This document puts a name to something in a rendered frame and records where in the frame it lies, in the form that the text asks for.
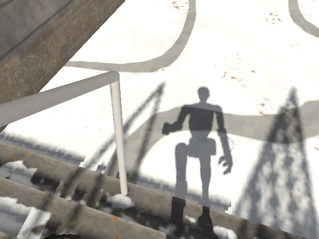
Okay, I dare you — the stairs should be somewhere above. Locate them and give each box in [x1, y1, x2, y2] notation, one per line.
[0, 141, 307, 239]

